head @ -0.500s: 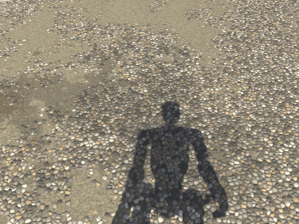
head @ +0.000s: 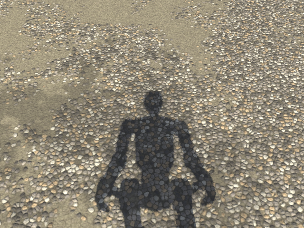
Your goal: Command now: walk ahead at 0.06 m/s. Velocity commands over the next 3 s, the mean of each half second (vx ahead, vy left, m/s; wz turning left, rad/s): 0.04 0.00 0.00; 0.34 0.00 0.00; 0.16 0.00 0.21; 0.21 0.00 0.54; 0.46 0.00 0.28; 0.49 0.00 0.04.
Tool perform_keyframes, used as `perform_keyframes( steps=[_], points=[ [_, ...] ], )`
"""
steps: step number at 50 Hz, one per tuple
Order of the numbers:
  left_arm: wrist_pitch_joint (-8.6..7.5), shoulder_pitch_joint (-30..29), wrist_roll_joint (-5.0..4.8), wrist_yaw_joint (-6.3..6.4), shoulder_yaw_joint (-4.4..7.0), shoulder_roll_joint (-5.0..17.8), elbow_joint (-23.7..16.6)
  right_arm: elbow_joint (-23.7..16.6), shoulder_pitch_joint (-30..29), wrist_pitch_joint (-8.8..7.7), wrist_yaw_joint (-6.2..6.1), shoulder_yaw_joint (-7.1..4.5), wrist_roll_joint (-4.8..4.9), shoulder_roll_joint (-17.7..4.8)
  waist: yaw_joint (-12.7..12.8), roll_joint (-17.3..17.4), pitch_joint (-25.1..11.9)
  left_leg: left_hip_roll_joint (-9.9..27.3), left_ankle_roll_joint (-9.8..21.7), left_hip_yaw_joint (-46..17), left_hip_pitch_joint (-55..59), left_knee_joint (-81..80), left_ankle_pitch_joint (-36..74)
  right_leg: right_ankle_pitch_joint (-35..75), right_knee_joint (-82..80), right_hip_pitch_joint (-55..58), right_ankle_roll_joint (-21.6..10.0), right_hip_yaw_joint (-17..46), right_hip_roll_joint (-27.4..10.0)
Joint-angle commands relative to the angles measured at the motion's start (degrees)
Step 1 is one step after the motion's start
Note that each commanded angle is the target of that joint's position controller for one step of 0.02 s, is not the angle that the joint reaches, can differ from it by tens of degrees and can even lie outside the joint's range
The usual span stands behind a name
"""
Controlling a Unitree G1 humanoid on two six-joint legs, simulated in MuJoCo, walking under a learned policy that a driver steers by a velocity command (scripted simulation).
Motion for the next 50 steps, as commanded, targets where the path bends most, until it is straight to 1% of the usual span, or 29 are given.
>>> perform_keyframes(
  steps=[1, 4, 5, 6, 7, 8, 9, 11, 14, 21, 22, 23, 24, 26, 28, 29, 30, 31, 33, 35, 36, 37, 38, 39, 41, 42, 44, 48, 50],
  points=[
    [1.91, 9.95, 0.25, 0.32, 0.98, 3.56, 1.34, -3.84, -4.10, 0.24, -1.25, -1.73, 1.03, -8.46, 3.48, 7.94, -6.25, 15.13, 7.84, -13.40, -7.55, -11.75, -18.67, 6.58, -7.85, 15.12, -0.57, -2.44, 0.89],
    [2.07, 9.45, 1.39, -0.07, 1.13, 3.02, 2.09, -2.75, -2.70, 1.16, -1.84, -0.91, 2.02, -5.81, 4.24, 5.84, -1.93, 12.84, 2.60, -13.41, -11.69, -11.09, -32.08, 8.05, -16.41, 18.59, -3.16, -3.40, 1.39],
    [1.88, 9.27, 1.68, -0.02, 1.06, 3.67, 1.84, -2.13, -1.10, 1.29, -1.83, -0.72, 2.19, -5.21, 3.62, 3.48, 0.38, 11.09, 0.21, -12.40, -11.33, -8.58, -32.35, 7.17, -22.29, 17.05, -4.64, -0.49, -1.09],
    [1.64, 7.46, 0.96, 0.15, 2.05, 7.92, 2.23, -1.65, 2.49, 1.59, -2.07, -1.33, 2.32, -5.92, -0.11, -2.67, 2.84, 7.07, -1.38, -8.06, -8.18, -6.15, -27.37, -2.06, -24.92, 10.15, -6.55, 1.31, -1.91],
    [1.03, 6.49, 0.57, -0.02, 2.04, 6.64, 2.85, -1.24, 2.25, 1.89, -2.54, -1.35, 1.85, -5.77, -0.05, -5.92, 3.40, 5.30, -2.37, -5.17, -0.98, -2.47, -21.91, -10.13, -28.57, 2.51, -6.81, 1.87, -1.25],
    [0.30, 5.26, 0.70, -0.10, 1.68, 4.86, 2.92, -1.02, 2.39, 2.09, -2.82, -1.35, 1.56, -5.29, -0.62, -7.33, 2.98, 5.17, -2.56, -4.73, 3.52, 0.03, -17.80, -11.96, -31.16, -0.26, -6.08, 2.33, -1.21],
    [-0.34, 3.74, 0.68, -0.22, 1.67, 4.43, 2.88, -0.38, 3.22, 2.29, -3.00, -1.25, 1.32, -4.46, -1.42, -7.65, 2.19, 5.21, -2.45, -4.27, 6.32, 1.42, -14.85, -10.32, -31.89, -0.98, -5.16, 2.38, -1.13],
    [-1.34, 2.87, 0.25, -0.38, 1.68, 3.58, 2.87, 0.75, 4.31, 2.50, -3.02, -1.26, 0.82, -4.27, -1.57, -4.97, 1.03, 5.54, -2.11, -4.27, 7.35, 1.88, -12.17, -5.74, -30.58, 0.93, -4.25, 1.76, -0.66],
    [-1.68, 5.55, -0.15, -0.38, 1.72, 3.37, 3.88, 1.48, 3.45, 2.28, -2.74, -1.24, 1.35, -4.20, -0.04, -0.10, 0.56, 6.22, -1.31, -5.06, 4.97, 1.02, -11.48, 2.22, -27.57, 5.76, -4.25, 0.14, 0.45],
    [-1.35, 7.96, -0.25, -0.72, 1.48, 3.08, 5.16, 3.13, 3.67, 2.22, -2.42, -1.05, 1.89, -3.45, 0.82, 1.94, -2.55, 6.44, -1.37, -4.90, 7.74, 3.61, -0.08, 14.89, -24.07, 10.69, -4.53, -1.49, 1.24],
    [-1.22, 8.01, -0.26, -0.75, 1.44, 2.94, 5.27, 3.35, 3.79, 2.35, -2.45, -1.05, 1.93, -3.45, 0.81, 2.00, -2.45, 6.46, -1.37, -4.92, 7.94, 3.84, 0.65, 15.67, -23.91, 10.88, -4.51, -1.64, 1.35],
    [-1.04, 9.33, -0.35, -0.77, 1.45, 2.64, 6.01, 4.17, 4.88, 2.51, -2.49, -0.98, 2.01, -3.09, 0.96, 1.79, -3.58, 5.63, -1.18, -4.03, 8.37, 4.36, -4.75, 10.33, -24.20, 11.61, -4.87, -2.16, 1.86],
    [-0.82, 9.80, -0.69, -0.74, 1.81, 3.50, 6.24, 4.59, 5.32, 2.69, -2.54, -1.27, 2.43, -3.65, 0.98, 1.03, -2.36, 4.36, -0.71, -2.93, 7.01, 5.71, -14.56, 1.40, -24.31, 10.75, -6.04, -1.98, 2.22],
    [-1.08, 10.13, -1.32, -0.71, 2.38, 4.83, 5.69, 4.13, 4.21, 2.25, -2.49, -1.62, 2.90, -4.25, 1.47, -0.26, 3.39, 4.11, 0.39, -3.45, -0.24, 7.11, -29.47, -14.26, -26.75, 8.34, -9.37, 2.36, -0.30],
    [-2.58, 13.28, -1.96, -0.91, 2.96, 6.39, 5.93, 2.46, 0.79, 0.32, -1.96, -1.32, 3.28, -2.63, 3.07, -3.86, 6.67, 4.07, 0.61, -2.56, -8.69, 13.26, -26.23, -18.48, -31.83, 12.33, -13.47, 12.26, -7.07],
    [-3.27, 14.23, -2.05, -1.10, 3.51, 8.01, 6.21, 1.65, -0.59, -0.73, -1.49, -1.08, 3.33, -1.49, 3.22, -7.12, 7.18, 3.79, 0.59, -1.10, -12.32, 17.91, -21.04, -16.93, -34.66, 15.73, -15.98, 19.12, -12.03],
    [-3.82, 13.89, -1.84, -1.24, 3.69, 8.23, 6.13, 0.93, -1.94, -1.54, -1.05, -1.10, 3.25, -1.59, 3.09, -7.50, 7.75, 4.96, 1.09, -1.86, -14.74, 20.05, -19.29, -11.41, -34.87, 17.50, -17.36, 22.62, -15.12],
    [-4.22, 13.23, -1.56, -1.43, 3.59, 7.59, 5.83, 0.53, -2.45, -2.11, -0.64, -1.29, 3.30, -2.17, 2.58, -6.74, 7.05, 5.87, 1.50, -2.58, -15.47, 20.91, -20.18, -4.64, -33.95, 19.03, -17.36, 22.47, -15.94],
    [-4.17, 10.17, -1.92, -1.95, 3.54, 7.34, 4.75, 1.21, -0.07, -2.61, -0.09, -1.63, 3.80, -2.49, 0.03, -5.54, 5.10, 5.98, 1.99, -1.57, -9.03, 14.72, -20.35, 2.90, -31.57, 17.97, -14.75, 16.39, -13.70],
    [-3.62, 4.72, -2.14, -2.19, 3.49, 7.60, 2.71, 5.64, 10.08, -2.18, -0.18, -3.06, 3.65, -4.11, -4.91, -3.53, 2.13, 3.51, 1.80, -0.70, 12.90, 7.49, -12.37, 8.72, -25.78, 5.58, -10.10, 6.49, -6.35],
    [-3.87, 1.10, -2.04, -2.21, 3.03, 6.21, 0.87, 7.77, 18.54, -1.94, -0.50, -4.55, 3.34, -8.03, -8.41, 4.43, 0.68, 10.44, 4.55, -12.63, 21.95, 0.64, -15.85, 15.09, -10.53, -2.79, -6.45, -1.38, -0.17],
    [-4.88, 1.62, -1.75, -2.13, 2.04, 2.20, -0.72, 8.47, 25.63, -1.90, -0.35, -6.08, 3.37, -14.19, -9.80, 19.64, -2.63, 23.23, 11.78, -36.39, 32.22, -8.81, -16.11, 4.25, 9.82, -15.19, -3.12, -7.06, 6.71],
    [-5.70, 0.73, -1.90, -2.30, 2.39, 3.61, -1.04, 7.92, 22.88, -2.46, -0.18, -4.25, 2.22, -9.48, -7.27, 14.09, -1.93, 27.01, 12.98, -43.15, 31.37, -10.38, -13.62, -6.31, 21.67, -21.53, -4.14, -0.16, 5.20],
    [-6.13, 1.08, -2.70, -2.80, 2.58, 4.42, -0.96, 6.38, 17.98, -2.93, -0.13, -3.23, 2.05, -6.45, -4.42, 8.78, 0.79, 26.03, 11.03, -36.77, 28.91, -9.35, -10.42, -2.52, 25.98, -24.18, -5.90, 1.98, 2.19],
    [-6.18, 0.51, -2.28, -2.86, 3.11, 4.99, -0.63, 4.40, 12.32, -3.08, 0.59, -2.36, 2.17, -5.20, -1.56, 3.48, 1.96, 21.51, 7.32, -24.52, 24.71, -10.49, -2.92, 7.43, 22.14, -23.14, -7.06, 0.41, -1.98],
    [-5.87, -0.11, -1.84, -2.82, 3.69, 5.76, -0.71, 4.40, 12.03, -2.76, 0.68, -1.78, 2.07, -3.81, -0.92, 3.87, 1.68, 19.04, 5.52, -19.40, 23.11, -10.89, 2.37, 10.06, 19.50, -20.74, -7.00, -0.67, -3.04],
    [-4.96, -0.68, -1.76, -3.18, 3.61, 3.98, -0.84, 5.12, 14.62, -1.98, 0.33, -1.40, 1.74, -3.46, -0.65, 5.58, 1.30, 16.72, 4.64, -14.31, 21.56, -11.57, 9.09, 12.41, 16.44, -18.72, -5.93, -2.76, -3.17],
    [-4.28, -11.03, -1.35, -3.24, 2.62, 2.45, -5.24, 4.75, 15.83, -1.36, -1.09, -1.54, 1.39, -6.26, -1.78, 4.79, 4.29, 15.90, 4.94, -10.57, 17.91, -14.45, 12.23, 19.54, 2.32, -19.58, -3.58, -4.56, -2.60],
    [-4.54, -15.64, -1.40, -3.51, 1.99, 1.94, -6.84, 4.17, 15.28, -1.03, -1.64, -1.56, 1.19, -7.01, -2.43, 5.51, 5.55, 13.99, 3.42, -7.16, 14.10, -14.17, 19.04, 23.81, -7.30, -13.82, -3.28, -6.74, -0.15]
  ],
)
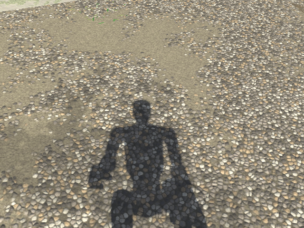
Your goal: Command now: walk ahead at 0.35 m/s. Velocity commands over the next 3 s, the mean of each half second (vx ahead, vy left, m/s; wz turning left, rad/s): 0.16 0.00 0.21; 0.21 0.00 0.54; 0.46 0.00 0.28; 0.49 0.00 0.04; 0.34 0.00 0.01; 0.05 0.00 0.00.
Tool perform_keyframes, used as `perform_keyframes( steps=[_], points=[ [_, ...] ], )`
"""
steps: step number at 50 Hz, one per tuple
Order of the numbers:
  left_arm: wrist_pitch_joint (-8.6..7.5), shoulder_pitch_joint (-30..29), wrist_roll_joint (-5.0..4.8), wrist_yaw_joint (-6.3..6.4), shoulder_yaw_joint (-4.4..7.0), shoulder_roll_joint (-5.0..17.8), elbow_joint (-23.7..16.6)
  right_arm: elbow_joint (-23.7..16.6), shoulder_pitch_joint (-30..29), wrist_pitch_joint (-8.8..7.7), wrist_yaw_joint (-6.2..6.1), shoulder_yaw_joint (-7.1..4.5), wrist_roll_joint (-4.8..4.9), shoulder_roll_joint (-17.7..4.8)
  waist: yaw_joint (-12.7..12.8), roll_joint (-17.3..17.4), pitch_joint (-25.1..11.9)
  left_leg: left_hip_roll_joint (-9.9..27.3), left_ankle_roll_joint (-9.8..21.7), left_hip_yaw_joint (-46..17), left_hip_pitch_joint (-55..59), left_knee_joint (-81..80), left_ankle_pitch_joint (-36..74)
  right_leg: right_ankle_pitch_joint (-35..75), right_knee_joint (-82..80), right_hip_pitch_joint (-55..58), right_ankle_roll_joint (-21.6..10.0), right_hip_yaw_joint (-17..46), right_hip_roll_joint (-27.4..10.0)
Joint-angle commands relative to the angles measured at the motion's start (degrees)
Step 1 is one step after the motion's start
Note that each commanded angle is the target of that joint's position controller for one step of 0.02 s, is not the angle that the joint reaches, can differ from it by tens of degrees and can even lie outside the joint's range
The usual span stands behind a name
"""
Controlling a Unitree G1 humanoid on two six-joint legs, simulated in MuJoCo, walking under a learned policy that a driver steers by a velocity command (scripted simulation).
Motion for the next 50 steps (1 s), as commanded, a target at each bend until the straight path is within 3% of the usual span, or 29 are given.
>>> perform_keyframes(
  steps=[1, 3, 5, 7, 8, 9, 10, 11, 12, 13, 14, 15, 17, 19, 24, 28, 30, 31, 32, 33, 34, 35, 36, 37, 38, 39, 40, 43, 50],
  points=[
    [-0.71, -9.32, 0.08, -0.56, -1.11, -0.23, -5.47, -2.48, 0.70, -0.12, -1.07, -1.58, -0.09, -10.07, 0.07, 5.94, 7.94, 11.71, 4.54, -4.65, -7.82, -3.53, 33.98, 6.34, -12.25, 2.36, 0.82, -3.86, 3.48],
    [-0.65, -11.19, -0.13, -1.11, -1.33, 0.20, -6.31, -1.48, 2.70, 0.12, -1.15, -1.71, 0.37, -10.27, -0.15, 6.98, 7.16, 12.41, 4.30, -3.96, -6.35, -1.41, 37.36, 8.10, -15.67, 6.02, 0.22, -3.89, 4.68],
    [-0.67, -10.20, -0.07, -1.45, -1.03, 1.88, -6.58, -1.28, 1.58, 0.35, -1.21, -1.88, 0.56, -10.24, 1.81, 8.25, 5.59, 13.57, 3.59, -4.01, -2.79, 2.32, 42.82, 7.77, -18.35, 8.86, -1.64, -2.45, 5.44],
    [-1.02, -2.23, 0.73, -1.39, 0.29, 5.33, -4.17, -2.01, -1.36, 0.67, -1.41, -2.29, 0.55, -10.82, 6.50, 9.35, 0.23, 13.63, 2.09, -4.45, 0.86, 10.76, 51.59, 6.73, -20.42, 17.26, -3.99, -2.33, 7.72],
    [-1.29, 4.55, 1.19, -1.15, 1.20, 7.07, -1.91, -2.40, -2.37, 0.90, -1.19, -2.23, 0.67, -10.52, 9.96, 8.06, -3.29, 11.29, 0.65, -4.12, -0.04, 19.41, 51.66, 11.98, -24.37, 25.98, -5.34, -2.31, 7.97],
    [-1.36, 11.53, 2.44, -0.60, 1.91, 10.59, -0.29, -3.62, -1.88, 0.62, -0.79, -1.67, -0.06, -9.27, 11.49, 3.90, -10.18, 8.27, -1.20, -3.92, -10.16, 32.33, 36.46, 33.22, -20.39, 42.27, -7.95, 4.25, -0.15],
    [-0.69, 13.60, 4.16, -0.31, 1.54, 12.68, -0.19, -2.41, 7.81, 0.46, -0.37, 0.14, -0.18, -2.30, 6.84, -11.03, -20.61, -0.94, -4.51, -2.34, -28.01, 56.36, -15.14, 56.56, -17.28, 61.46, -18.91, 22.42, -18.47],
    [-0.23, 15.17, 3.05, -0.60, 0.73, 9.36, -0.66, -0.54, 10.11, 0.00, -0.08, -0.68, 1.29, -5.33, 8.47, -8.88, -28.71, -2.16, -4.73, -12.74, -29.75, 66.88, -25.41, 50.20, -21.63, 61.04, -21.60, 30.38, -20.42],
    [0.11, 7.34, 1.71, -0.41, 0.48, 8.82, -2.97, -3.38, 3.39, 0.33, -0.28, -2.11, 2.53, -9.60, 7.10, -5.58, -20.12, 1.05, -4.95, -11.21, -33.49, 68.19, -21.95, 36.85, -25.18, 50.96, -18.79, 23.27, -18.14],
    [0.28, 1.23, 1.15, -0.03, -0.34, 6.22, -4.06, -5.13, -2.27, 1.18, -0.97, -2.56, 2.51, -9.86, 5.51, -1.45, -12.07, 3.97, -5.48, -8.10, -34.61, 65.53, -17.88, 25.92, -28.76, 40.95, -15.51, 17.09, -14.75],
    [0.23, -1.47, 1.31, 0.09, -1.02, 4.47, -4.11, -5.59, -4.21, 2.39, -1.71, -3.12, 2.00, -9.36, 4.02, 0.71, -7.29, 5.56, -6.05, -7.11, -32.70, 63.20, -15.23, 19.20, -31.88, 31.97, -13.61, 12.84, -12.55],
    [0.28, -2.98, 1.96, 0.12, -1.19, 3.92, -3.75, -5.69, -2.62, 3.84, -2.26, -3.49, 1.65, -8.18, 1.99, -0.94, -5.30, 7.06, -6.11, -6.79, -27.96, 60.50, -13.38, 13.08, -34.10, 24.56, -12.04, 8.71, -10.53],
    [0.51, -3.74, 3.23, 0.30, -0.84, 4.87, -3.16, -6.63, -1.19, 5.72, -2.84, -3.78, 1.40, -6.22, 0.51, -3.73, -2.76, 6.61, -5.98, -4.50, -23.76, 56.86, -11.21, 6.13, -37.51, 16.62, -12.08, 4.28, -8.68],
    [0.73, -3.29, 3.38, 1.18, -0.31, 6.52, -2.93, -8.41, -2.48, 6.52, -3.30, -4.31, 1.22, -6.56, 0.46, -4.55, -2.87, 7.03, -5.88, -3.76, -24.75, 52.29, -9.92, 1.99, -38.87, 16.30, -13.24, 2.96, -9.37],
    [2.36, -3.41, 2.02, 3.64, 0.95, 9.86, -3.43, -13.30, -9.85, 7.56, -2.58, -5.16, 0.89, -8.67, 1.86, -4.45, -4.21, 8.61, -5.39, -2.52, -26.75, 43.60, -5.59, -8.23, -40.79, 20.28, -12.99, 2.19, -12.66],
    [3.79, -3.11, 1.05, 4.03, 1.61, 11.38, -3.39, -14.92, -11.88, 7.62, -1.66, -5.62, 1.09, -9.29, 2.25, -4.34, -4.24, 7.06, -3.92, 0.53, -22.76, 35.08, -6.25, -10.49, -39.50, 22.71, -11.03, -0.62, -13.18],
    [4.59, -3.43, 0.19, 3.93, 1.74, 11.74, -3.39, -15.07, -10.56, 7.60, -1.07, -5.89, 1.10, -9.26, 1.09, -3.91, -4.13, 5.94, -2.07, 2.29, -19.01, 26.58, -3.75, -12.70, -36.87, 23.88, -9.07, -2.05, -12.97],
    [5.04, -3.52, -0.16, 3.84, 1.60, 11.13, -3.36, -14.46, -8.52, 7.64, -0.82, -6.15, 0.98, -9.47, 0.13, -3.25, -4.15, 4.60, -0.63, 3.50, -15.44, 20.79, -1.00, -13.87, -34.08, 23.07, -7.26, -3.51, -11.91],
    [5.47, -1.80, -0.42, 3.47, 1.32, 9.35, -2.70, -13.42, -5.65, 7.71, -0.84, -6.77, 0.85, -10.66, -0.47, -0.48, -3.91, 3.93, 1.72, 1.61, -11.06, 14.96, -0.31, -19.63, -28.36, 19.80, -4.05, -5.89, -9.36],
    [5.76, -1.70, 0.20, 2.53, 0.63, 5.79, -3.03, -13.34, -3.01, 7.67, -1.54, -7.78, 0.94, -14.42, -0.50, 10.62, -1.28, 13.85, 6.91, -14.68, -6.74, 5.56, -4.49, -26.23, -11.85, 8.70, 1.10, -11.92, -3.17],
    [4.84, -6.33, 1.24, 2.24, 0.55, 4.60, -7.30, -14.96, -2.20, 6.73, -1.79, -8.79, 1.14, -21.24, 0.38, 18.07, 1.16, 23.46, 15.83, -36.91, -5.66, 1.05, -16.93, -32.83, 1.78, -7.78, 3.59, -7.46, 5.45],
    [3.51, -11.88, 0.47, 1.75, 1.36, 7.55, -8.83, -15.60, -3.80, 4.53, -1.38, -8.25, -0.56, -19.33, -1.10, 12.43, 2.35, 23.68, 16.66, -40.11, -7.34, -4.36, -26.06, -28.18, 6.84, -11.75, 2.04, 2.00, 4.92],
    [2.58, -11.01, -0.45, 1.38, 2.11, 9.69, -8.69, -16.58, -7.87, 2.71, -1.53, -7.76, -0.49, -18.01, 1.68, 11.72, 3.56, 22.00, 12.78, -36.15, -6.90, -5.46, -25.59, -19.93, 6.50, -13.03, 0.54, 4.13, 3.66],
    [2.08, -8.18, 0.03, 1.48, 2.70, 10.73, -6.66, -17.36, -10.82, 1.85, -1.56, -7.32, 0.54, -16.44, 3.45, 10.17, 2.91, 20.13, 9.57, -31.78, -6.16, -4.32, -21.18, -14.66, 5.54, -11.53, 0.49, 4.36, 2.61],
    [1.66, -7.31, 1.05, 1.64, 2.94, 10.84, -5.61, -17.42, -11.40, 1.65, -1.60, -6.81, 1.43, -14.81, 3.55, 9.72, 1.84, 18.57, 7.73, -28.27, -5.92, -3.79, -17.76, -11.03, 3.90, -9.92, 0.85, 4.36, 2.26],
    [1.17, -7.54, 1.44, 1.34, 2.88, 9.81, -5.34, -17.08, -10.01, 1.48, -1.70, -6.31, 1.44, -13.37, 3.46, 8.79, 0.91, 17.09, 7.11, -25.94, -6.02, -3.68, -14.72, -7.52, 3.30, -7.85, 1.07, 4.03, 2.60],
    [0.68, -7.79, 1.24, 0.97, 2.74, 8.69, -5.26, -16.69, -8.09, 1.24, -1.75, -6.06, 1.26, -12.64, 3.20, 7.96, 0.20, 16.24, 6.95, -24.50, -5.10, -3.68, -11.63, -4.59, 1.80, -6.94, 1.23, 3.69, 3.17],
    [-0.32, -9.79, 0.92, 0.49, 2.37, 6.92, -5.64, -16.07, -4.13, 0.59, -2.07, -6.12, 1.03, -13.12, 1.86, 8.29, 0.22, 14.97, 7.04, -21.88, -3.05, -3.42, -4.35, 1.03, -5.34, -5.58, 2.11, 3.53, 4.16],
    [-1.59, -15.44, -0.01, -0.56, 1.21, 6.10, -8.28, -15.93, -1.16, 0.98, -2.12, -6.87, 1.70, -15.06, -1.20, 10.58, 3.81, 14.03, 7.82, -22.13, -6.06, -1.37, -1.92, 0.59, -18.88, 1.28, 4.07, 3.10, 5.67]
  ],
)
Over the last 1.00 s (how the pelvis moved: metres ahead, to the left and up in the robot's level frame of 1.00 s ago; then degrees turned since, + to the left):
0.23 0.01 0.01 1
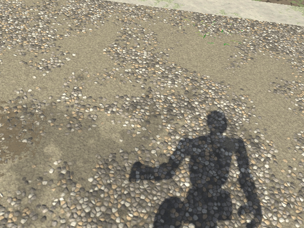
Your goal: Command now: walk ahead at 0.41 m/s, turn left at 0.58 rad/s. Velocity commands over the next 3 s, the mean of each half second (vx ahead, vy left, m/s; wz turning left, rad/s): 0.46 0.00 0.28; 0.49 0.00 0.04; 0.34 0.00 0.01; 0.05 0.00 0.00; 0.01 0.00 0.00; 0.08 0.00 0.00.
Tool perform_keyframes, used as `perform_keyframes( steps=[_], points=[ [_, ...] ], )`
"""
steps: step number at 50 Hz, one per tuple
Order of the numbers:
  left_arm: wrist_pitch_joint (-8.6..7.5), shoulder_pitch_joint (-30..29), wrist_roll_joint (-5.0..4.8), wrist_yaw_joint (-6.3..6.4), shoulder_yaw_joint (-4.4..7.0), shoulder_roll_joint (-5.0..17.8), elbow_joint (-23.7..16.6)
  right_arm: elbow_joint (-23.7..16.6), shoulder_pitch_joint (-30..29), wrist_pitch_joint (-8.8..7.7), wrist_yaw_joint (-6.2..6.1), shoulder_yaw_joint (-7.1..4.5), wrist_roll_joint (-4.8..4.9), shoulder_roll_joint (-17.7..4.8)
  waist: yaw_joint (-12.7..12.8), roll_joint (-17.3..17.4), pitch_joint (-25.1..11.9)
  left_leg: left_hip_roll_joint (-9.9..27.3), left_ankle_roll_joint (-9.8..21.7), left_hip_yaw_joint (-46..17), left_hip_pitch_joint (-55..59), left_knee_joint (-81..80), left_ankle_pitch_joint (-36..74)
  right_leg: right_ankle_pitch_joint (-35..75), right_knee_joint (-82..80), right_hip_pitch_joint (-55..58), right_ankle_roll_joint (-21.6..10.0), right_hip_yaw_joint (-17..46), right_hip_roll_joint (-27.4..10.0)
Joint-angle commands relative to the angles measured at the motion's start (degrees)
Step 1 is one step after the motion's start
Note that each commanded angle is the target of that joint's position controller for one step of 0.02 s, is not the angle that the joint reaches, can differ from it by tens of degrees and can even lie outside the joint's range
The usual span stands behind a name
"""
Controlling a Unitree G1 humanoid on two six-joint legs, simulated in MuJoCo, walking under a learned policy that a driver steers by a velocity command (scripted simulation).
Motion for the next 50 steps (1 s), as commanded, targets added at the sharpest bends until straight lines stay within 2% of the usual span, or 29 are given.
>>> perform_keyframes(
  steps=[1, 4, 6, 7, 8, 9, 10, 11, 12, 13, 14, 16, 18, 22, 25, 27, 29, 30, 31, 32, 33, 34, 35, 36, 37, 38, 41, 45, 50],
  points=[
    [-1.99, -11.33, -0.44, -0.70, -0.51, 2.26, -6.74, -2.56, 1.89, -0.29, -0.21, -2.97, 0.43, -11.68, -2.01, 11.03, 4.76, 11.66, 8.93, -12.09, 1.06, -4.53, -3.28, -1.79, -5.03, -3.92, 0.48, -1.27, 1.14],
    [-2.96, -8.63, -0.65, -1.42, -0.43, 3.85, -6.58, -3.03, 1.06, 0.14, -0.04, -2.96, 0.49, -11.59, -0.92, 12.49, 3.64, 12.26, 8.33, -13.66, 0.44, -1.72, -0.07, -3.48, -8.19, 3.85, -0.45, -2.17, 1.40],
    [-3.51, -2.86, -0.38, -1.60, 0.04, 5.04, -4.91, -3.30, 0.19, 0.47, -0.05, -2.51, 0.47, -10.31, 1.96, 13.32, 2.00, 11.62, 7.19, -13.51, 0.50, 2.29, 5.87, -3.66, -11.11, 11.48, -2.32, -3.68, 1.73],
    [-3.68, 2.85, 0.06, -1.34, 0.79, 6.51, -3.24, -3.71, -0.16, 0.47, 0.02, -1.95, 0.00, -8.79, 4.42, 12.71, -1.17, 9.08, 5.86, -11.86, -1.18, 8.06, 12.41, -4.01, -11.80, 19.99, -4.08, -3.58, 1.45],
    [-3.82, 12.32, 0.83, -1.06, 1.58, 9.20, -1.63, -4.83, -1.73, 0.29, 0.27, -0.97, -0.81, -6.21, 8.84, 7.82, -8.08, 5.49, 3.80, -7.78, -8.13, 22.88, 11.51, -5.57, -10.40, 33.89, -7.64, 3.96, -6.18],
    [-3.12, 21.27, 1.68, -0.95, 3.37, 15.89, 0.52, -6.77, 2.35, -0.88, 0.36, 0.11, 0.07, -2.56, 8.36, -11.39, -15.09, -3.13, -0.92, -0.41, -28.70, 43.25, -4.52, -13.44, -13.99, 52.82, -16.48, 27.31, -18.71],
    [-3.10, 21.60, 0.67, -1.63, 2.45, 11.64, 1.64, -6.05, 3.91, -1.86, 0.12, -0.37, 1.62, -5.74, 8.04, -14.65, -13.20, -2.81, -1.02, -3.09, -38.70, 53.70, -19.15, -22.65, -20.24, 53.12, -18.99, 39.96, -22.36],
    [-3.00, 17.83, 0.17, -1.66, 1.12, 7.07, 0.70, -5.98, -0.42, -2.24, 0.28, -1.20, 2.24, -9.71, 7.96, -8.21, -5.14, 0.39, -0.02, -4.22, -42.69, 57.70, -15.10, -23.45, -20.05, 46.92, -16.83, 32.08, -20.41],
    [-2.53, 14.27, 0.44, -1.56, 0.37, 4.66, -0.26, -6.21, -3.74, -2.22, 0.43, -1.08, 1.59, -9.61, 6.96, -3.81, -1.71, 3.06, 0.44, -2.01, -41.22, 56.80, -10.01, -19.24, -20.39, 40.46, -14.66, 23.61, -17.23],
    [-2.11, 11.86, 0.71, -1.51, -0.30, 2.99, -0.61, -6.81, -6.18, -2.24, 0.61, -1.03, 0.64, -8.87, 5.91, -2.14, 1.28, 4.72, 0.41, -0.38, -39.93, 53.76, -6.51, -14.25, -21.93, 34.77, -14.02, 18.70, -14.87],
    [-2.00, 10.79, 1.14, -1.40, -0.84, 2.03, -0.74, -7.34, -7.17, -2.11, 0.84, -1.16, 0.09, -8.31, 4.64, -2.76, 2.16, 6.59, 0.41, 0.67, -37.57, 50.81, -4.18, -9.66, -23.15, 31.11, -13.34, 14.89, -13.14],
    [-1.97, 11.75, 0.99, -1.23, -0.91, 2.63, 0.00, -7.96, -7.38, -1.81, 1.34, -0.61, -0.08, -6.02, 3.81, -4.25, 2.38, 7.63, -0.29, 3.11, -35.33, 47.43, -2.17, -1.06, -24.88, 28.03, -13.73, 10.61, -11.81],
    [-2.01, 13.55, 0.55, -0.81, -0.63, 4.38, 0.87, -9.57, -10.23, -1.80, 1.45, -0.07, -0.59, -5.01, 4.02, -2.89, 3.11, 7.98, -1.51, 4.86, -36.82, 42.12, 0.65, 7.52, -25.80, 27.53, -14.54, 7.31, -11.85],
    [-1.37, 15.83, -0.12, -0.19, -0.73, 5.93, 1.40, -12.41, -18.75, -2.21, 2.37, 1.22, -0.34, -2.99, 6.10, -2.35, 4.07, 5.93, -1.88, 8.43, -31.39, 24.83, 13.16, 10.37, -26.61, 24.94, -12.50, 0.32, -8.65],
    [-0.89, 20.10, -0.68, -0.09, -0.80, 6.90, 2.62, -14.30, -24.16, -2.29, 3.29, 1.35, 0.28, -3.52, 7.83, -2.23, 5.11, 4.05, -1.26, 9.39, -28.83, 18.13, 16.74, 8.59, -26.51, 27.74, -12.15, 0.56, -10.39],
    [-0.25, 21.32, -0.82, 0.07, -0.77, 7.28, 3.32, -15.49, -25.88, -2.33, 3.84, 1.06, 0.39, -4.63, 7.21, -2.28, 5.55, 3.50, 0.13, 8.84, -29.28, 15.45, 14.37, 11.63, -24.59, 32.58, -11.37, 0.81, -12.53],
    [0.43, 21.03, -0.67, 0.31, -0.50, 8.45, 3.34, -15.39, -23.46, -2.35, 4.12, 0.18, 0.18, -6.81, 4.57, -3.17, 3.12, 1.54, 1.89, 9.94, -23.87, 14.03, 10.50, 24.12, -19.15, 35.97, -10.20, -0.03, -13.18],
    [0.83, 20.22, -0.60, 0.41, -0.47, 8.82, 3.19, -14.00, -17.96, -2.26, 3.97, -0.76, 0.01, -8.49, 1.01, -3.51, -0.44, -0.15, 3.33, 11.42, -15.65, 12.96, 10.39, 33.07, -12.20, 35.62, -9.25, -1.69, -12.08],
    [1.11, 19.89, -0.20, 0.53, -0.91, 7.89, 2.75, -11.22, -8.73, -2.03, 3.55, -2.09, -0.05, -10.99, -3.36, -2.88, -5.85, -0.21, 5.16, 11.37, -2.31, 12.95, 11.73, 34.75, -1.24, 30.92, -7.72, -3.52, -9.53],
    [0.97, 20.31, 1.40, 0.63, -2.02, 5.33, 0.95, -9.30, 1.97, -1.56, 2.67, -3.33, -0.81, -15.48, -6.54, 4.57, -14.54, 11.76, 8.89, -1.94, 15.98, 15.31, 13.17, 15.60, 17.92, 17.71, -5.84, -5.72, -6.05],
    [-0.30, 28.49, 0.72, -0.09, -4.25, -2.48, 0.96, -8.37, 2.52, -1.58, 3.29, -3.33, -1.04, -18.20, -1.09, 19.87, -23.04, 24.36, 17.84, -30.62, 31.26, 7.41, 0.30, -29.11, 36.24, -2.08, -3.60, -2.20, 3.94],
    [-1.38, 23.68, -0.67, -0.53, -2.53, 4.90, 1.25, -8.76, 2.28, -1.59, 3.36, -1.93, -0.68, -12.23, -3.60, 13.27, -20.04, 22.41, 15.30, -32.64, 28.71, 3.25, -4.84, -30.57, 41.30, -7.96, -4.56, 3.50, 1.01],
    [-1.94, 17.79, -1.80, -0.70, -1.90, 6.87, -1.09, -9.14, -2.47, -1.71, 3.23, -1.23, -0.56, -10.85, -2.74, 10.84, -10.54, 20.41, 12.99, -23.43, 20.56, 1.96, -1.01, -25.58, 41.17, -11.10, -5.12, 1.61, -1.55],
    [-2.05, 15.05, -1.36, -0.39, -2.06, 5.99, -1.64, -9.60, -6.60, -1.78, 3.29, -0.89, -0.72, -10.17, -0.81, 5.60, -5.71, 18.17, 12.00, -17.02, 11.60, 0.54, 6.25, -20.53, 38.43, -9.17, -4.84, 0.37, -4.07],
    [-1.71, 14.19, -0.38, -0.21, -1.77, 5.45, -1.73, -9.78, -9.31, -1.94, 3.55, -0.60, -1.16, -8.96, 1.09, 4.24, -2.64, 16.07, 11.50, -12.30, 4.79, -1.18, 11.25, -17.82, 35.36, -6.78, -4.45, 0.08, -5.59],
    [-0.99, 15.80, -0.25, -0.25, -1.69, 4.64, -1.52, -9.71, -10.68, -2.27, 3.65, -0.36, -1.59, -8.07, 3.23, 5.66, -2.26, 14.75, 11.21, -9.51, 0.68, -3.07, 12.63, -15.90, 33.60, -3.21, -4.25, 0.66, -6.97],
    [0.94, 16.01, 0.10, 0.05, -2.06, 2.03, -1.56, -8.30, -10.97, -3.32, 3.67, -0.56, -0.90, -8.38, 5.08, 6.12, -0.13, 13.46, 12.04, -4.44, -4.95, -7.65, 13.22, -12.87, 28.23, -1.82, -2.77, -0.15, -7.79],
    [1.00, 7.84, 0.99, -0.09, -2.23, 1.70, -4.24, -6.17, -8.02, -3.07, 2.59, -1.02, -0.89, -10.12, 3.37, 4.71, 3.02, 12.17, 11.25, 0.42, -4.50, -9.91, 13.41, -0.40, 15.32, -6.58, -1.03, -0.66, -7.78],
    [0.17, -1.68, 0.43, -1.10, -2.93, 0.94, -6.90, -3.33, -3.34, -2.44, 2.00, -1.41, -0.14, -12.09, -0.25, 5.00, 4.71, 11.52, 9.13, 4.38, -2.17, -9.01, 11.30, 8.64, 0.85, -2.75, -1.05, -3.35, -4.49]
  ],
)
Over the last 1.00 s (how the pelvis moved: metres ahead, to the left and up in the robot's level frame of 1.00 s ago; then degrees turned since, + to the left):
0.22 0.02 0.01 25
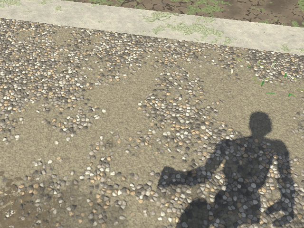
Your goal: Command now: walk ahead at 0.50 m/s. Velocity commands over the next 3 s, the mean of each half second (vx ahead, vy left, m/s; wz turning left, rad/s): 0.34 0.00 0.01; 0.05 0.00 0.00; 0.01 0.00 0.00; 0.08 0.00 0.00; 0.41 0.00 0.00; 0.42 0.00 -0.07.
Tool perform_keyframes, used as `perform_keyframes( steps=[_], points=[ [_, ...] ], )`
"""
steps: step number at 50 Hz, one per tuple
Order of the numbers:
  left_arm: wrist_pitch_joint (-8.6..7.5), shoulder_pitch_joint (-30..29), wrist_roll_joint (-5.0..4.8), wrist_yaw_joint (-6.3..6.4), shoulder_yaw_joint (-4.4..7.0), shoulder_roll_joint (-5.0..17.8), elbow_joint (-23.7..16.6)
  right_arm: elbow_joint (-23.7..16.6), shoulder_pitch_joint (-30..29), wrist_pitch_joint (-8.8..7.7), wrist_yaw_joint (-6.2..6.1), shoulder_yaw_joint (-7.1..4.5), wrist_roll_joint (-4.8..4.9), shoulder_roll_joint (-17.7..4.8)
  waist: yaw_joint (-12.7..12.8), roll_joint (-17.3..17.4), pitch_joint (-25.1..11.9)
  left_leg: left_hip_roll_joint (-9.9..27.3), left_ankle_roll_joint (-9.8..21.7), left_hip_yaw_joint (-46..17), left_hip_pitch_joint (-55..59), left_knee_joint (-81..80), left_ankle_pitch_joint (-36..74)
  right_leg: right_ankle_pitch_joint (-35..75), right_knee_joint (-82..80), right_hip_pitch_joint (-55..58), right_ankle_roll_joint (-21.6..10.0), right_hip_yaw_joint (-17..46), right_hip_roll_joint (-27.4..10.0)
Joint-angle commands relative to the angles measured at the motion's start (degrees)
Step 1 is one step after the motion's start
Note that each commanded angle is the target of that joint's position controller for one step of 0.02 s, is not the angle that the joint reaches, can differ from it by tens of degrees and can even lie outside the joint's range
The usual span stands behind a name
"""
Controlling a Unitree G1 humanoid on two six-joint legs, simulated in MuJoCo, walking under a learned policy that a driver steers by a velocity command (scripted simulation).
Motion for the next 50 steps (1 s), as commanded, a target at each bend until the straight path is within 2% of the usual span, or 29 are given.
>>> perform_keyframes(
  steps=[1, 4, 6, 7, 8, 9, 10, 11, 12, 13, 14, 16, 18, 21, 23, 26, 28, 29, 30, 31, 32, 33, 34, 35, 37, 42, 50],
  points=[
    [-0.91, -6.17, -0.39, -0.71, 0.14, 2.80, -4.62, -1.98, 0.30, -0.45, -0.48, -2.32, 0.54, -9.99, -0.09, 5.52, 2.82, 15.55, 8.79, -6.90, -3.28, -4.45, 8.93, 3.26, -5.68, 3.53, -0.21, -1.68, 1.89],
    [-1.39, -7.81, -0.58, -1.65, 0.36, 4.11, -6.18, -0.55, 1.30, 0.45, -0.80, -2.62, 0.88, -10.49, 0.35, 6.33, 3.16, 18.50, 7.76, -8.13, 2.87, -0.93, 11.11, -2.57, -9.17, 2.73, -2.37, -1.27, 2.55],
    [-1.72, -4.39, -0.58, -1.89, 0.97, 5.62, -5.66, -0.23, 0.30, 1.12, -1.07, -2.81, 0.90, -11.13, 2.70, 7.69, 1.20, 18.91, 6.46, -8.05, 5.14, 3.34, 19.60, -6.83, -10.63, 8.17, -4.00, -2.83, 4.19],
    [-1.80, 1.33, -0.43, -1.69, 1.90, 7.05, -4.02, -0.32, -0.83, 1.51, -1.20, -2.66, 0.87, -10.98, 5.99, 7.63, -2.12, 16.89, 5.20, -6.10, 4.68, 10.15, 29.01, -7.21, -12.06, 16.22, -5.28, -4.82, 6.21],
    [-1.80, 11.18, -0.23, -1.15, 3.42, 10.17, -1.12, -0.63, -0.41, 1.75, -1.40, -1.85, 0.37, -9.04, 9.79, 6.11, -8.82, 13.57, 3.34, -3.42, -0.31, 22.39, 30.06, -5.81, -10.67, 30.49, -7.26, -3.72, 5.21],
    [-1.69, 18.43, 1.35, -0.69, 4.75, 16.30, -0.31, -2.51, 4.48, 1.15, -1.32, -0.20, -0.46, -4.43, 9.38, -4.66, -18.29, 6.81, -0.89, -0.45, -19.32, 44.72, 12.77, -3.21, -10.12, 52.47, -14.50, 16.80, -9.50],
    [-1.35, 19.62, 0.96, -1.04, 4.37, 15.35, 0.37, -1.36, 7.74, 0.06, -1.17, 0.65, -0.28, -1.92, 8.34, -13.86, -23.59, -0.63, -3.07, -6.72, -32.18, 57.13, -23.26, -3.13, -19.06, 60.39, -19.79, 36.79, -15.85],
    [-1.38, 17.11, 0.25, -1.10, 3.04, 11.04, -0.30, -1.36, 3.65, -0.57, -0.98, -0.83, 1.00, -7.85, 9.34, -8.09, -17.88, 2.23, -2.78, -11.06, -37.18, 62.88, -23.09, 0.19, -19.44, 56.07, -17.55, 31.42, -14.30],
    [-1.33, 12.47, 0.26, -1.02, 2.42, 9.13, -1.22, -2.23, 0.11, -0.71, -1.09, -1.08, 1.40, -8.87, 7.89, -4.80, -11.69, 4.97, -2.55, -9.01, -38.04, 62.33, -19.02, 9.78, -18.91, 48.15, -15.83, 21.99, -12.81],
    [-1.27, 8.68, 0.38, -1.14, 1.83, 7.06, -1.71, -2.30, -1.99, -0.34, -1.51, -1.15, 0.59, -8.56, 6.11, -0.66, -8.34, 7.42, -2.94, -7.32, -35.76, 59.21, -15.39, 17.45, -19.38, 40.80, -14.58, 15.40, -10.18],
    [-1.33, 6.47, 0.65, -1.28, 1.47, 5.62, -1.81, -2.36, -2.38, 0.44, -1.85, -1.48, 0.08, -8.11, 4.33, -0.65, -6.35, 9.14, -3.16, -6.93, -32.41, 55.79, -12.94, 21.32, -20.66, 34.98, -13.62, 10.98, -8.24],
    [-1.63, 5.10, 1.48, -1.24, 1.14, 4.51, -1.01, -1.69, -0.34, 2.11, -2.13, -1.20, -0.01, -5.60, 2.02, -2.23, -6.70, 9.70, -3.86, -6.54, -25.48, 52.22, -9.72, 26.73, -23.09, 28.71, -13.63, 6.42, -6.23],
    [-1.86, 4.28, 1.71, -0.63, 1.18, 5.15, 0.06, -1.81, -0.28, 2.92, -2.49, -0.91, -0.24, -4.09, 0.77, -2.49, -6.57, 9.59, -4.69, -6.31, -23.99, 46.83, -5.84, 31.26, -24.20, 26.76, -14.25, 2.73, -5.30],
    [-1.05, 3.73, 1.31, 0.41, 1.26, 6.05, 1.24, -2.58, -4.40, 3.25, -2.54, -0.33, -0.57, -3.07, 1.57, -2.43, -6.67, 9.68, -5.01, -5.53, -22.08, 35.05, 1.51, 30.11, -24.64, 27.11, -12.86, -1.17, -3.44],
    [-0.42, 5.09, 1.21, 0.74, 1.35, 6.79, 2.39, -2.90, -7.48, 3.42, -2.34, -0.26, -0.33, -3.31, 3.10, -2.18, -6.78, 9.11, -5.01, -5.01, -20.54, 29.43, 5.21, 27.30, -24.87, 28.55, -12.27, -1.52, -3.29],
    [0.61, 6.48, 1.09, 0.80, 1.22, 6.95, 4.15, -3.33, -10.51, 3.77, -2.25, -0.50, -0.20, -4.24, 4.42, -2.00, -5.57, 8.52, -4.68, -5.15, -19.39, 24.26, 4.64, 20.61, -24.15, 30.49, -12.43, 0.16, -4.37],
    [1.28, 5.97, 0.69, 0.89, 1.01, 6.55, 4.72, -3.41, -11.30, 3.80, -2.17, -0.68, -0.43, -4.52, 4.03, -1.92, -4.52, 7.97, -3.75, -4.81, -17.62, 19.89, 3.39, 15.32, -22.34, 30.94, -12.00, 1.59, -4.75],
    [1.58, 5.21, 0.17, 1.01, 0.77, 6.00, 4.84, -2.98, -10.45, 3.65, -2.13, -0.73, -0.71, -4.36, 2.83, -1.38, -4.29, 7.48, -2.90, -4.16, -14.37, 14.84, 6.87, 11.36, -20.51, 30.31, -10.67, 1.53, -3.78],
    [1.65, 6.90, 0.02, 1.05, 0.42, 4.92, 5.36, -2.57, -9.87, 3.48, -2.22, -1.01, -1.25, -5.50, 2.69, 0.44, -4.45, 8.25, -1.86, -5.36, -10.03, 10.31, 15.72, 5.90, -18.58, 29.33, -8.18, 1.41, -1.56],
    [1.35, 9.44, 1.14, 1.04, 0.03, 3.65, 5.42, -2.43, -9.47, 3.41, -2.58, -1.60, -1.56, -8.41, 4.60, 4.50, -6.15, 11.92, -0.46, -8.82, -4.04, 12.03, 29.57, -0.78, -15.54, 26.62, -5.71, -0.09, 1.80],
    [1.09, 14.92, 1.63, 0.87, 0.06, 2.97, 6.54, -2.12, -10.76, 3.81, -2.75, -1.93, -1.12, -9.95, 8.35, 9.89, -8.03, 14.50, 2.84, -11.11, 0.65, 15.09, 32.62, -10.92, -15.72, 22.64, -3.53, -1.89, 5.33],
    [1.34, 13.30, 1.43, 1.03, -0.32, 2.45, 6.89, -1.97, -12.07, 4.23, -2.42, -1.31, -0.72, -6.24, 7.12, 10.45, -8.09, 13.55, 3.25, -10.70, -1.30, 15.04, 25.79, -15.05, -16.75, 23.90, -2.41, -3.04, 6.05],
    [2.01, 10.10, 1.13, 1.15, -0.29, 3.26, 6.45, -1.90, -13.42, 4.51, -2.05, -0.98, -0.49, -4.37, 5.95, 9.36, -6.04, 11.57, 1.97, -9.65, -4.19, 14.56, 19.65, -15.35, -17.41, 24.57, -2.06, -3.41, 6.18],
    [2.72, 8.51, 0.75, 1.40, -0.08, 4.10, 6.54, -1.97, -14.16, 4.54, -1.83, -0.85, -0.70, -4.12, 5.23, 7.32, -4.43, 10.22, 0.88, -8.45, -5.44, 14.56, 18.25, -14.85, -16.91, 24.02, -2.26, -3.29, 6.00],
    [3.75, 8.06, 0.84, 1.64, 0.01, 4.49, 6.66, -0.78, -13.69, 3.97, -1.59, -1.09, -0.87, -5.11, 5.15, 6.60, -3.85, 9.24, 0.24, -7.50, -5.87, 15.44, 20.38, -11.46, -16.44, 24.81, -2.62, -2.88, 5.52],
    [4.12, 8.08, 0.54, 1.93, 0.15, 4.50, 8.04, 1.80, -14.06, 3.65, -1.85, -0.98, -0.55, -4.93, 4.95, 4.85, -5.28, 8.84, 0.64, -6.84, -4.73, 17.02, 24.95, -5.01, -15.00, 27.67, -2.40, -2.64, 4.79],
    [4.52, 8.58, 0.56, 2.27, 0.10, 3.83, 10.46, 5.25, -16.00, 4.58, -2.25, -0.87, -0.46, -4.66, 4.92, 2.62, -3.15, 7.72, 0.40, -5.91, -5.09, 16.37, 19.46, -7.81, -15.94, 27.36, -2.09, -2.74, 4.58]
  ],
)
Over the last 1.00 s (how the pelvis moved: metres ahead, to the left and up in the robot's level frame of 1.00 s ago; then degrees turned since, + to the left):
0.53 0.03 -0.01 7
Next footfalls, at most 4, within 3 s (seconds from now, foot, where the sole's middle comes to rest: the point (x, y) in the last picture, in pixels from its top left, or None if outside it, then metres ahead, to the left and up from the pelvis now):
0.16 right None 0.28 -0.15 -0.78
0.60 left None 0.37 0.08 -0.78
2.60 right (171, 161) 0.81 -0.13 -0.78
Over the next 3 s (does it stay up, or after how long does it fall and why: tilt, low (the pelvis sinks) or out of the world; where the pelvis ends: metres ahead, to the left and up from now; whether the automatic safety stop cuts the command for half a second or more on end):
stays up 0.83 -0.03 0.00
